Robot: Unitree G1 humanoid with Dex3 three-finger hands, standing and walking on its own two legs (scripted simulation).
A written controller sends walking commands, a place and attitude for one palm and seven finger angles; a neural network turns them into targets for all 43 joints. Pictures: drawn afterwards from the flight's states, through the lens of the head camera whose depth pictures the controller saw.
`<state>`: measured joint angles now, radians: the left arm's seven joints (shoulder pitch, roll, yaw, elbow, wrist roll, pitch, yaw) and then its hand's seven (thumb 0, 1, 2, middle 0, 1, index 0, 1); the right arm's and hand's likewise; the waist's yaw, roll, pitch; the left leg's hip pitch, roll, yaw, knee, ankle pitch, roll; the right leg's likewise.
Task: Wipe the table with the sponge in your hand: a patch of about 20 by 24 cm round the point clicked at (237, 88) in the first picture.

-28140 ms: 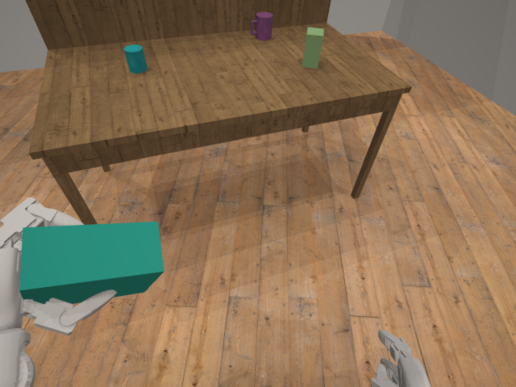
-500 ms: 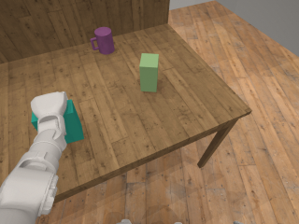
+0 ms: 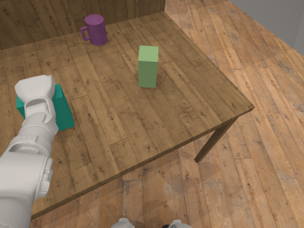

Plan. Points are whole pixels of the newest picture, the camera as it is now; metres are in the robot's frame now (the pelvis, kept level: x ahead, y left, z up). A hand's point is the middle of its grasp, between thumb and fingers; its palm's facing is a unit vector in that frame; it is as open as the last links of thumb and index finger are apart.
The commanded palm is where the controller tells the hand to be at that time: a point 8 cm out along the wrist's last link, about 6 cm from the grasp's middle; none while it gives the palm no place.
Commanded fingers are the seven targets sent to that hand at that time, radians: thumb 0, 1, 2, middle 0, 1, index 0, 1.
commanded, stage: wipe forward along the middle lane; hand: left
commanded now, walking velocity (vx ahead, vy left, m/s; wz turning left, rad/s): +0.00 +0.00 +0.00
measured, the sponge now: (51, 116) +0.44 +0.31 -0.03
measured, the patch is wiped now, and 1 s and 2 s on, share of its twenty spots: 1.00 1.00 1.00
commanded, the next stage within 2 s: slide back across to the first lane in 0.12 s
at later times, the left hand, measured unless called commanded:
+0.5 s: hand (39, 96) +0.47 +0.32 +0.02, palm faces -0.11 -0.01 -0.99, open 10.3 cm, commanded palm +0.44 +0.32 +0.06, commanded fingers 0.00 0.10 1.30 -1.20 -1.60 -1.20 -1.60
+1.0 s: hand (12, 105) +0.44 +0.38 +0.03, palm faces -0.15 -0.02 -0.99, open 10.3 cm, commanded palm +0.41 +0.37 +0.07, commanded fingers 0.00 0.10 1.30 -1.20 -1.60 -1.20 -1.60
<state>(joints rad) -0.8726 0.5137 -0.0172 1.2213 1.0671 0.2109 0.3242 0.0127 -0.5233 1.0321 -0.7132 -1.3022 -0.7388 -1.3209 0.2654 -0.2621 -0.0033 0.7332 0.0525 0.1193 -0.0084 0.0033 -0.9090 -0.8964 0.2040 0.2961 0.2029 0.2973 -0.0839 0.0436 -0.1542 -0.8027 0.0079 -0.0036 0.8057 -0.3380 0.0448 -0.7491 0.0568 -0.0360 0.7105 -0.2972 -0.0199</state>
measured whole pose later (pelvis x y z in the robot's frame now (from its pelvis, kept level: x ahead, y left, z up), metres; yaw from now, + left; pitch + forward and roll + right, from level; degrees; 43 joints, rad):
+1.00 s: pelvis +0.03 +0.01 +0.01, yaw +0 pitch +18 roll -4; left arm -0.69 0.65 0.11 1.07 1.08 0.05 0.24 0.01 -0.52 1.03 -0.71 -1.31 -0.73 -1.33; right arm 0.26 -0.29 -0.02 0.72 0.05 0.16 0.00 0.00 -0.91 -0.90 0.20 0.30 0.20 0.30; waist -0.05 0.03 -0.13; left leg -0.70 0.00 0.00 0.76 -0.37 0.06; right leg -0.63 0.05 -0.03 0.64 -0.32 -0.01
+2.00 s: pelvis +0.03 +0.02 +0.02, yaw +2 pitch +12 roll -3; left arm -0.33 0.45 -0.03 0.66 1.01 0.23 0.31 0.00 -0.49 1.03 -0.67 -1.33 -0.69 -1.36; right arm 0.17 -0.25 -0.01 0.66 0.07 0.18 -0.01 0.01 -0.91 -0.90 0.20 0.30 0.20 0.30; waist 0.03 0.05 -0.14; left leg -0.56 -0.03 -0.01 0.71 -0.36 0.06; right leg -0.50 0.03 -0.04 0.62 -0.33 0.00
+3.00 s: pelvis +0.03 +0.00 +0.02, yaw +2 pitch +6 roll -1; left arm -0.04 0.39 -0.05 0.38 1.00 0.27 0.28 0.00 -0.49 1.03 -0.67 -1.33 -0.68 -1.36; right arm 0.11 -0.25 0.00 0.66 0.06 0.12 -0.04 0.01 -0.91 -0.90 0.20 0.30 0.20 0.30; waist 0.07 0.06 -0.10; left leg -0.42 -0.02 -0.01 0.65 -0.33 0.04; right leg -0.38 0.03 -0.03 0.59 -0.32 -0.02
